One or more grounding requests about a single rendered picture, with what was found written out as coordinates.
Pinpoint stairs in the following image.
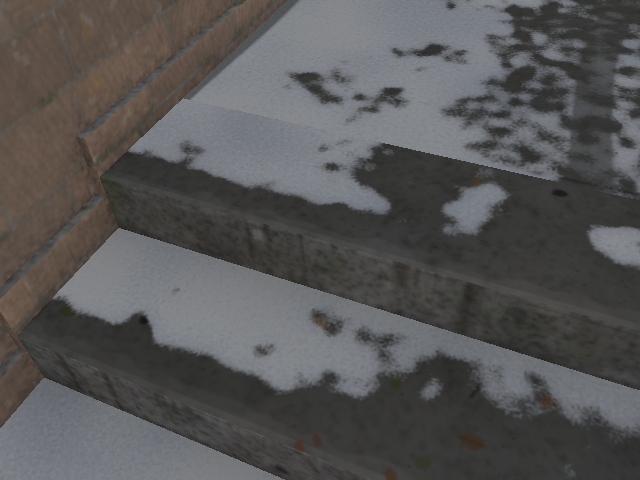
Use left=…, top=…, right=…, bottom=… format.
left=0, top=177, right=640, bottom=480

